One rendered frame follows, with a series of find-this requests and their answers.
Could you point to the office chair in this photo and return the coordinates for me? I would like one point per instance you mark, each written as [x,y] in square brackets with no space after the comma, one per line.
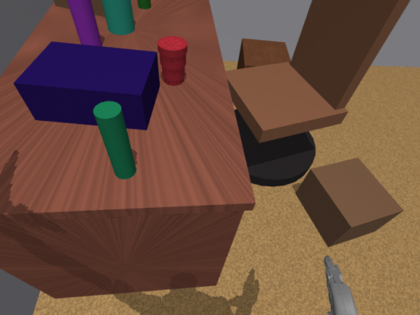
[278,104]

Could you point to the desk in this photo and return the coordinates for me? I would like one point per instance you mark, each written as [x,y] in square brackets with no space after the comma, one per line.
[69,227]

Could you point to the right robot hand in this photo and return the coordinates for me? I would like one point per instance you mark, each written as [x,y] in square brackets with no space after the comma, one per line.
[340,296]

